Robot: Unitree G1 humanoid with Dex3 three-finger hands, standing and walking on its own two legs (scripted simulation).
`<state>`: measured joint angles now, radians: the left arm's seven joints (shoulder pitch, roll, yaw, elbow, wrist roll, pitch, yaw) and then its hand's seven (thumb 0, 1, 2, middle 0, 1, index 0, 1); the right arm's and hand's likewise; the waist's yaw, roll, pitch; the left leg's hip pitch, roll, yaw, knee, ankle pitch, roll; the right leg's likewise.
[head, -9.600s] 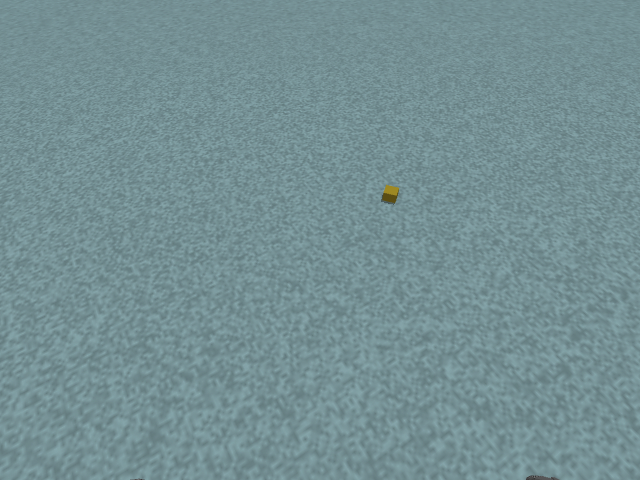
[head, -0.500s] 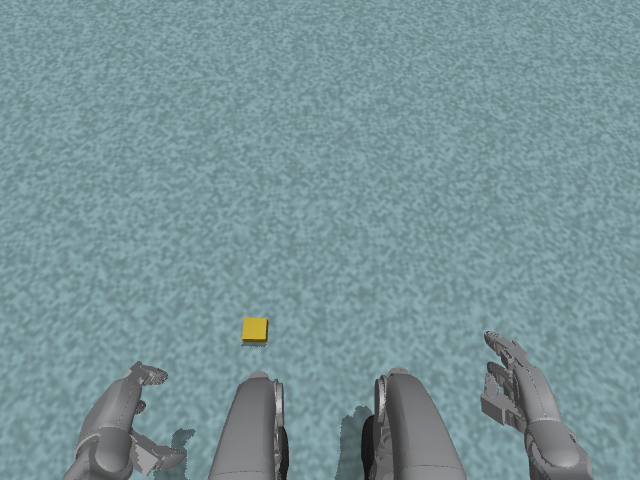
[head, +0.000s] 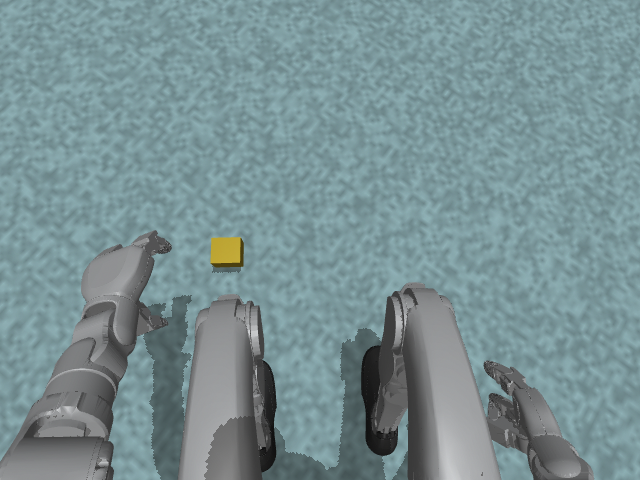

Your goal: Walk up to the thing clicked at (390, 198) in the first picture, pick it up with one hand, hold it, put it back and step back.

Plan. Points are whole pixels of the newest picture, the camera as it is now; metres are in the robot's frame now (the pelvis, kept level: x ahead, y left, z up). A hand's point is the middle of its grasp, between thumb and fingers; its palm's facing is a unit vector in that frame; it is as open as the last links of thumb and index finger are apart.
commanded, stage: rise first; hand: left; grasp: from above
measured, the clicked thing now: (227, 252) +0.44 +0.19 -0.41
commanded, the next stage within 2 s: none
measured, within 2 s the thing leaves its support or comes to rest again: neither
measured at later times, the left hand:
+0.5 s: hand (168, 269) +0.38 +0.25 -0.24, palm faces -0.48 -0.09 -0.87, open 11.7 cm
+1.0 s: hand (178, 260) +0.40 +0.24 -0.27, palm faces -0.46 -0.02 -0.89, open 11.7 cm
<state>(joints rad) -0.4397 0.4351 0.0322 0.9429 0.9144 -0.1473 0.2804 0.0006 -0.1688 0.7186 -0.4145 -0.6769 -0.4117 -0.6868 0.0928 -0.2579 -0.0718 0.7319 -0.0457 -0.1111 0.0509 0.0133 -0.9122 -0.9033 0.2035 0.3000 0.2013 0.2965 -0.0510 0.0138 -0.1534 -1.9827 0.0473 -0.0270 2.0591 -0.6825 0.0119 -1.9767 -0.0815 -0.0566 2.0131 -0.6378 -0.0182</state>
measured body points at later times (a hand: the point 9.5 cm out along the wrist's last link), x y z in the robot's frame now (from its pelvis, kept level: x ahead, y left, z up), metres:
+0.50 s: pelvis -0.01 +0.01 -0.06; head +0.21 +0.05 +0.33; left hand +0.40 +0.25 -0.19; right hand +0.09 -0.27 -0.19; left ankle +0.08 +0.12 -0.40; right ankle +0.10 -0.12 -0.40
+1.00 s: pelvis +0.00 +0.01 -0.08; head +0.23 +0.04 +0.30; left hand +0.42 +0.24 -0.22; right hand +0.07 -0.28 -0.21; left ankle +0.08 +0.12 -0.40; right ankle +0.10 -0.12 -0.40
